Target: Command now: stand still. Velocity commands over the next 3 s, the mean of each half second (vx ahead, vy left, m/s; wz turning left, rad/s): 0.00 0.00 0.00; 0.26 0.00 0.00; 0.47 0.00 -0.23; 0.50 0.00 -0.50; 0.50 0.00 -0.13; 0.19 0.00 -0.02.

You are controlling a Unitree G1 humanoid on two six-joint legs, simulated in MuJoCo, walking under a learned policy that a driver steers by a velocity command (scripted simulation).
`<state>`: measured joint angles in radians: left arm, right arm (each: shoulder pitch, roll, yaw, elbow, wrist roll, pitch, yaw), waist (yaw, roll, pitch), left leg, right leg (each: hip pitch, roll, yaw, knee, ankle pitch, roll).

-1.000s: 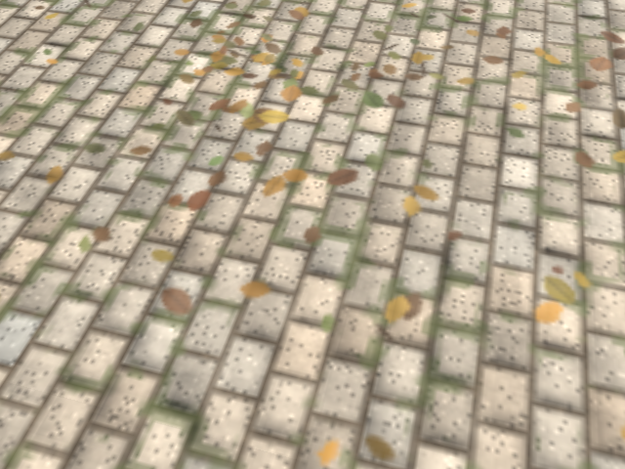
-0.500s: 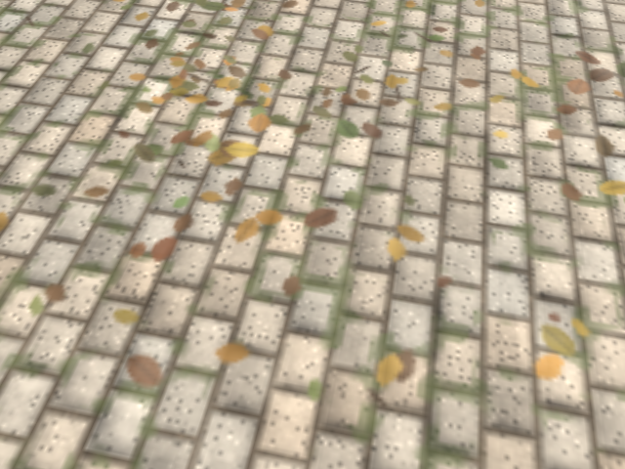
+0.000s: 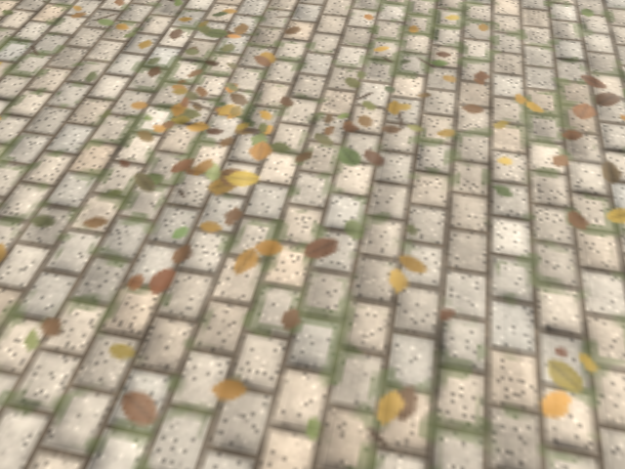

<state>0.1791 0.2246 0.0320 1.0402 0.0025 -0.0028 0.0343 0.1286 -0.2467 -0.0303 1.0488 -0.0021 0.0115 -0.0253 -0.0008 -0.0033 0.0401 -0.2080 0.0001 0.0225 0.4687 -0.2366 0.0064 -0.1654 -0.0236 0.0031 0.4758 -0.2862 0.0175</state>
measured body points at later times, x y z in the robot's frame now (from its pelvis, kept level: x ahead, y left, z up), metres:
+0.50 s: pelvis +0.00 +0.00 +0.00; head +0.01 +0.00 +0.45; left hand +0.02 +0.25 -0.15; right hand +0.05 -0.25 -0.15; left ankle +0.01 +0.12 -0.74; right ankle -0.02 -0.13 -0.74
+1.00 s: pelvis +0.10 -0.03 +0.01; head +0.11 -0.05 +0.45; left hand +0.00 +0.20 -0.13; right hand +0.22 -0.28 -0.13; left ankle +0.16 +0.12 -0.67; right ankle -0.01 -0.12 -0.74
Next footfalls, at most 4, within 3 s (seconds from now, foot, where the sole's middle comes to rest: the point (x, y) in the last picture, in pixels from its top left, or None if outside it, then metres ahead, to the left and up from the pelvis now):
1.22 left None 0.42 0.11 -0.78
1.78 right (407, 394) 0.68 -0.18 -0.78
2.30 left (372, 263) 1.06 -0.13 -0.78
2.78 right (483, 222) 1.21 -0.46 -0.78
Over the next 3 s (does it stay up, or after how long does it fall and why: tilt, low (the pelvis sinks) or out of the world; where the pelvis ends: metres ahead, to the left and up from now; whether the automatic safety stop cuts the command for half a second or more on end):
stays up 1.11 -0.29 -0.01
